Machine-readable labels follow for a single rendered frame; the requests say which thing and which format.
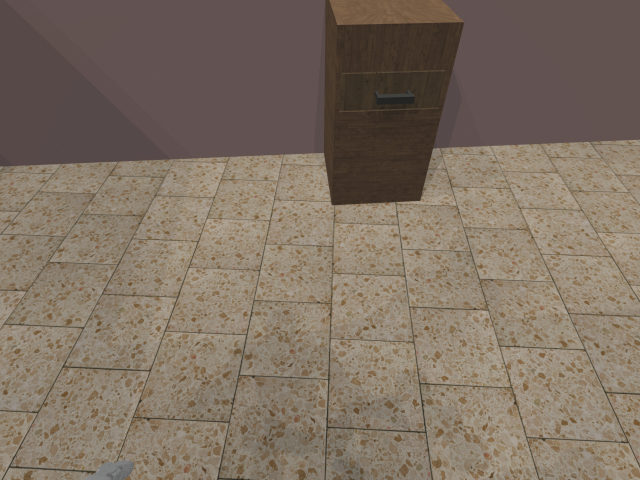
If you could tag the cabinet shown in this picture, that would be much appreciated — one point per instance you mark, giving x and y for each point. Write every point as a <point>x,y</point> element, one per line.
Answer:
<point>382,156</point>

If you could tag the handle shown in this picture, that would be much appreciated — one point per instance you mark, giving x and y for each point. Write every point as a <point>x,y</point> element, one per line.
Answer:
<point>383,99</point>

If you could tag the drawer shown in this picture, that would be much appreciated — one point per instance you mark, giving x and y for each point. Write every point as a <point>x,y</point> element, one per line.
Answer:
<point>358,89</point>

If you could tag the left robot hand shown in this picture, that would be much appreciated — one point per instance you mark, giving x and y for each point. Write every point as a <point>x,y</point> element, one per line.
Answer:
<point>113,471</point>

